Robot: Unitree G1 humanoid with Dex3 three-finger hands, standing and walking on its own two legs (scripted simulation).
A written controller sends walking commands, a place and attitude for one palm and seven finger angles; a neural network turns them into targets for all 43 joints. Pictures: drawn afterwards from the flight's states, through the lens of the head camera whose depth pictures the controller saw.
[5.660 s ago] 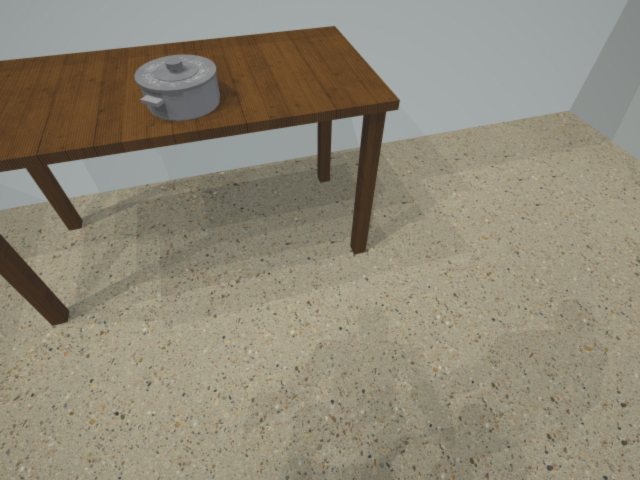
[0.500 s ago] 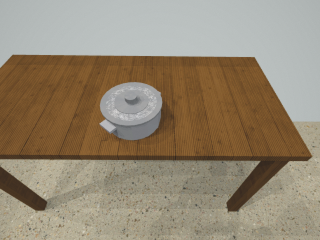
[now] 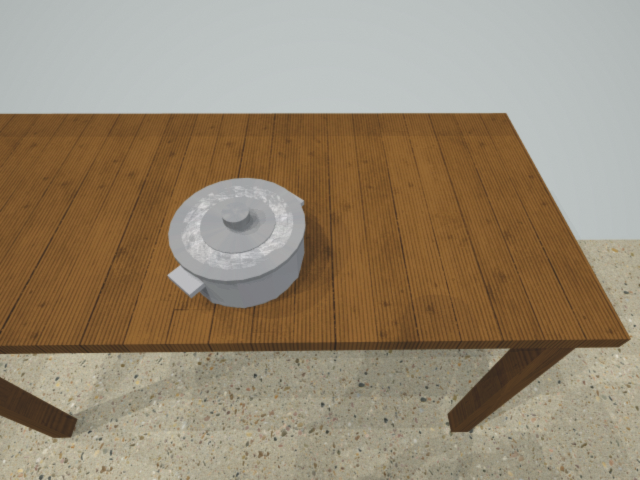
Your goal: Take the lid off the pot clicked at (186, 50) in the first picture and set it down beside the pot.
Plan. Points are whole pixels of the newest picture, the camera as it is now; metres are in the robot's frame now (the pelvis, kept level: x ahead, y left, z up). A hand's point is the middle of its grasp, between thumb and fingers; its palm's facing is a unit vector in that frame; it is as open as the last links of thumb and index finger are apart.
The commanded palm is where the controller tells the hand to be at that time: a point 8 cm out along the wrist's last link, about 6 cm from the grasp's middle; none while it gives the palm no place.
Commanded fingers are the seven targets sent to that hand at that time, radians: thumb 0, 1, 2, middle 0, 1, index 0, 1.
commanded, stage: come to a stop and stand still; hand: left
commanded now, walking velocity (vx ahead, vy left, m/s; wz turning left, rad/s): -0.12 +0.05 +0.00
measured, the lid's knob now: (235, 215) +0.47 +0.15 +0.04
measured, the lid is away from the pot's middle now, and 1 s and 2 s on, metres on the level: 0.00 0.00 0.00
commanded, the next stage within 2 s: look again from close up in 0.74 s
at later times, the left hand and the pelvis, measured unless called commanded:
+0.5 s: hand out of the picture +0.02 +0.22 -0.17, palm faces -0.02 -0.97 -0.23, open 7.4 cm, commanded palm none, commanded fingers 0.00 0.90 0.90 -0.20 -0.30 -0.20 -0.30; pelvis -0.04 +0.04 +0.00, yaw -2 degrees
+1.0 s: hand out of the picture -0.08 +0.21 -0.17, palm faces -0.03 -0.98 -0.17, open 7.4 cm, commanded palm none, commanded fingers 0.00 0.90 0.90 -0.20 -0.30 -0.20 -0.30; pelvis -0.05 +0.04 +0.00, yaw -2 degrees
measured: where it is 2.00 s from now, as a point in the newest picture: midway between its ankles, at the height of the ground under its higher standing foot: outside the picture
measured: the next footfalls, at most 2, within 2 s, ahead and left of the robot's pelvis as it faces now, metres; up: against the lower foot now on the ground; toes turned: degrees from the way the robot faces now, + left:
none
